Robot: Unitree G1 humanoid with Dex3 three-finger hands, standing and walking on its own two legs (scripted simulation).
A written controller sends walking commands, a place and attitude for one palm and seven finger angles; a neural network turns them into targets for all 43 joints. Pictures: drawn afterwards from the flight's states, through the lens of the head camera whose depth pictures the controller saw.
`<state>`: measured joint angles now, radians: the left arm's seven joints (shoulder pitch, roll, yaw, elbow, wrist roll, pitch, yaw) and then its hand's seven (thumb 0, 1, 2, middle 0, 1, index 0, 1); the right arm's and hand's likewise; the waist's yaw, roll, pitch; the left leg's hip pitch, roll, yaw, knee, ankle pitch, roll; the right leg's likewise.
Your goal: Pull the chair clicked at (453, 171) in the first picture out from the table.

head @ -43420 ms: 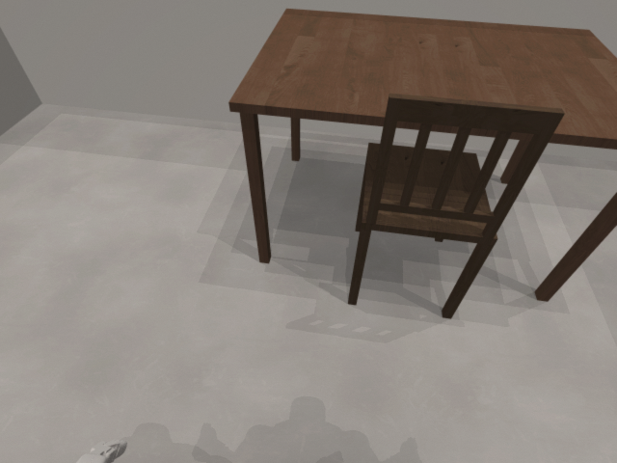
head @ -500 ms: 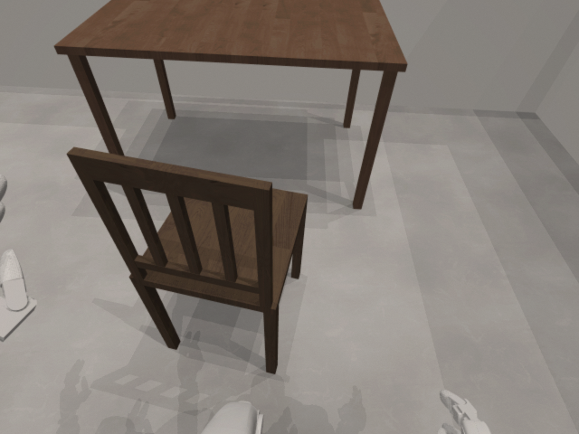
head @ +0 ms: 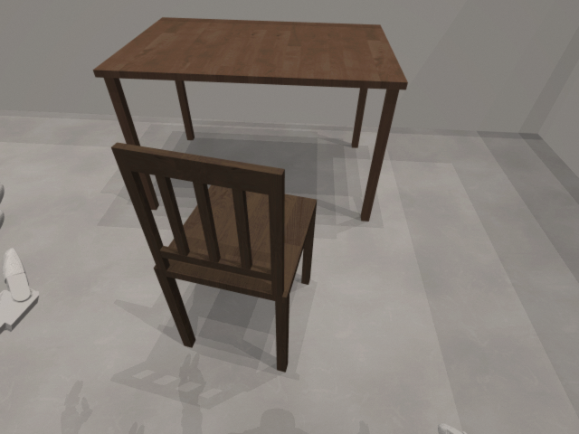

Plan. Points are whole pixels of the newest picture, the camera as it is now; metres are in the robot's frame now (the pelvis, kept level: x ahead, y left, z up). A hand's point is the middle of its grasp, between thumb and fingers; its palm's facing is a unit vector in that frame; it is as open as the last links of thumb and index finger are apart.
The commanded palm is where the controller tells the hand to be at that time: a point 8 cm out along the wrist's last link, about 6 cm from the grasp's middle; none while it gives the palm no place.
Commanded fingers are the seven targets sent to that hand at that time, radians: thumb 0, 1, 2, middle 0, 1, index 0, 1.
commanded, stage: stop stepping back and stand still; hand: left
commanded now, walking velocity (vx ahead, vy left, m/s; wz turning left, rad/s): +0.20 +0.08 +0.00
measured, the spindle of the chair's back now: (208, 223) +0.59 +0.24 -0.09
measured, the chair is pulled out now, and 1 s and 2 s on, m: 0.63 0.63 0.63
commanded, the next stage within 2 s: let the arm hang, fingers relaxed in 0.36 s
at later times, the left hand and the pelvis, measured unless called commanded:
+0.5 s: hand (44, 309) +0.21 +0.30 +0.13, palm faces +0.40 -0.76 -0.50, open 7.4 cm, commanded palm none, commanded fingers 0.00 0.90 0.90 -0.20 -0.30 -0.20 -0.30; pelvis +0.00 +0.02 +0.01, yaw +1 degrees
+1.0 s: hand out of the picture +0.00 +0.21 -0.15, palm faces +0.04 -0.97 -0.25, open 7.2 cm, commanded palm none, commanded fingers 0.00 0.90 0.90 -0.20 -0.30 -0.20 -0.30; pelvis +0.00 +0.01 +0.02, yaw +2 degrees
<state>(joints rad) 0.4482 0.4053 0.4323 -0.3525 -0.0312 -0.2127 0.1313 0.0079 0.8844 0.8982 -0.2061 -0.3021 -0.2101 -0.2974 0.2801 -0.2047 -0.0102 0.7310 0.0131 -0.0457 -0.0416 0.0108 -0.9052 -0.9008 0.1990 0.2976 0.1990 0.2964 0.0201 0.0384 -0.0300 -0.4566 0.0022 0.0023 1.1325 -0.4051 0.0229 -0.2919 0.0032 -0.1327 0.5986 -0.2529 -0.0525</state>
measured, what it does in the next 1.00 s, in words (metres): steps on the spot: left foot, then right foot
